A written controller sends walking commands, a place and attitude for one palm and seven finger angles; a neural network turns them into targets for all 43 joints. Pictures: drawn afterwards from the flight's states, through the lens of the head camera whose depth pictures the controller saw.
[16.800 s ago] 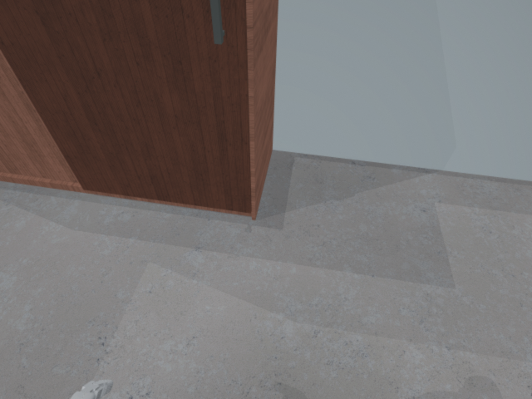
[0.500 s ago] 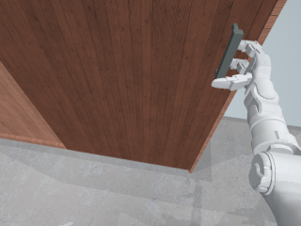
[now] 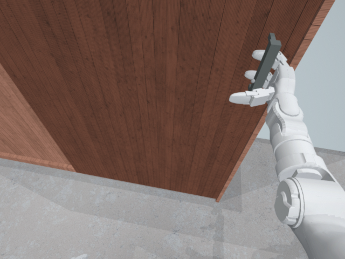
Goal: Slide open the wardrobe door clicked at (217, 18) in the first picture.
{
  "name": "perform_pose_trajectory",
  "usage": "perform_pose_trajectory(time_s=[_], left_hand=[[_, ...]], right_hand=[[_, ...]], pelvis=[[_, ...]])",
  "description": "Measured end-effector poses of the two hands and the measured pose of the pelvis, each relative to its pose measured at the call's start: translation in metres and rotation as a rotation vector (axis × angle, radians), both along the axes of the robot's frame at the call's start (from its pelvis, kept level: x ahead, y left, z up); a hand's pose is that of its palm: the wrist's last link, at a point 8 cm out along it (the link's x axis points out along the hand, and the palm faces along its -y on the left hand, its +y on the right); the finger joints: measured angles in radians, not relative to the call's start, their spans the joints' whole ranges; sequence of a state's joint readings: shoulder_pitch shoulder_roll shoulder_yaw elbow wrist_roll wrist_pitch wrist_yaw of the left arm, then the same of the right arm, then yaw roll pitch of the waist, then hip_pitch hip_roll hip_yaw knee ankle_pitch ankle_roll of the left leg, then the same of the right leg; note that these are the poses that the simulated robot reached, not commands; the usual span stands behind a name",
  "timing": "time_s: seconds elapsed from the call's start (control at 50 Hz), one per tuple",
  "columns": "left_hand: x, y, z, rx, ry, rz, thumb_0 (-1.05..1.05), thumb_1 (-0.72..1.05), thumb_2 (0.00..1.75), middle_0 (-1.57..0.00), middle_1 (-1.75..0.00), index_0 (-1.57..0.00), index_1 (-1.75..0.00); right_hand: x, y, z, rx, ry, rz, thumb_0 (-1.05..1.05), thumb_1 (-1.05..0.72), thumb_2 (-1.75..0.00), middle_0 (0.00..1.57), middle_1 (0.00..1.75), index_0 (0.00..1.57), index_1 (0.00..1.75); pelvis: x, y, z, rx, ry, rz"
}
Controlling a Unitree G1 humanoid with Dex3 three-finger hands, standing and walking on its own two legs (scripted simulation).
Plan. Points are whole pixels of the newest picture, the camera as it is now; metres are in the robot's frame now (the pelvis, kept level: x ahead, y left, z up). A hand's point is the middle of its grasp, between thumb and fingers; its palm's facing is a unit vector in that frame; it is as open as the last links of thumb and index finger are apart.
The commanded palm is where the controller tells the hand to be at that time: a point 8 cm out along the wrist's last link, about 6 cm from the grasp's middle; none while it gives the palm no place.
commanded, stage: slide the fingers in behind the handle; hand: right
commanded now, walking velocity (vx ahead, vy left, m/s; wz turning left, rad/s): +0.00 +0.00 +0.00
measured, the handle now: (260, 70) +0.53 -0.13 +0.18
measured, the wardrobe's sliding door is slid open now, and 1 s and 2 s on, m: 0.00 0.00 0.00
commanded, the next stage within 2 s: grip the handle and tug to test in 0.44 s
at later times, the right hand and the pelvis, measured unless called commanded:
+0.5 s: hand (254, 81) +0.49 -0.11 +0.18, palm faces +0.05 +1.00 +0.02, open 13.9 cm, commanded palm +0.46 -0.16 +0.18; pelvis +0.00 +0.00 +0.00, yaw +0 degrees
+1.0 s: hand (253, 80) +0.49 -0.11 +0.17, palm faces +0.05 +1.00 +0.02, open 9.1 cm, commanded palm +0.46 -0.16 +0.18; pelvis +0.00 +0.00 +0.00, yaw +0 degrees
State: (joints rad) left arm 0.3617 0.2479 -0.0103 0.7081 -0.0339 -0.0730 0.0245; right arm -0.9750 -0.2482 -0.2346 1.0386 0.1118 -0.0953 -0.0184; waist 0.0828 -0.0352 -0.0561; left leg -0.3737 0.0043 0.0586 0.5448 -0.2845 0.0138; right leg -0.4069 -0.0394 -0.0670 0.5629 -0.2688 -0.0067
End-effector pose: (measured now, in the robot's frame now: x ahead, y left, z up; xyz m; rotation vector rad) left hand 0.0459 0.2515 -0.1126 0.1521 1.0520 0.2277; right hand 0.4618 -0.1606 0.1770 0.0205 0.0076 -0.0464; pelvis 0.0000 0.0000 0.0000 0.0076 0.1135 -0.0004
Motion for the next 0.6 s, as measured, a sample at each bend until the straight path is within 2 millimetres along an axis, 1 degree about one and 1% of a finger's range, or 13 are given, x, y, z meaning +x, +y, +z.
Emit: perform_pose_trajectory(time_s=[0.12,0.28,0.38,0.6], left_hand=[[-0.003,0.002,0.0,0.002,0.004,0.001,0.01,0.9,0.9,-0.21,-0.3,-0.2,-0.3],[-0.007,0.008,0.002,0.014,0.011,0.013,0.01,0.9,0.9,-0.21,-0.3,-0.2,-0.3],[-0.008,0.01,0.003,0.027,0.019,0.013,0.01,0.9,0.9,-0.21,-0.3,-0.2,-0.3],[-0.01,0.006,0.002,0.023,0.027,0.009,0.01,0.9,0.9,-0.21,-0.3,-0.2,-0.3]], right_hand=[[0.001,0.003,0.002,0.0,-0.008,-0.003,-0.02,0.5,-0.3,0.3,1.21,0.31,1.2],[-0.003,-0.003,-0.001,-0.008,-0.005,-0.009,-0.02,0.5,-0.3,0.3,1.21,0.31,1.2],[-0.002,-0.006,-0.002,-0.001,0.005,-0.015,-0.02,0.5,-0.3,0.3,1.21,0.31,1.2],[0.001,-0.006,0.0,-0.001,-0.003,-0.004,-0.02,0.49,-0.3,0.31,1.22,0.32,1.22]], pelvis=[[-0.001,0.001,0.0,-0.002,0.002,0.002],[-0.001,0.002,0.001,-0.001,-0.005,0.004],[-0.003,0.002,0.001,0.001,-0.003,-0.001],[-0.002,-0.001,0.0,0.002,0.006,-0.003]])
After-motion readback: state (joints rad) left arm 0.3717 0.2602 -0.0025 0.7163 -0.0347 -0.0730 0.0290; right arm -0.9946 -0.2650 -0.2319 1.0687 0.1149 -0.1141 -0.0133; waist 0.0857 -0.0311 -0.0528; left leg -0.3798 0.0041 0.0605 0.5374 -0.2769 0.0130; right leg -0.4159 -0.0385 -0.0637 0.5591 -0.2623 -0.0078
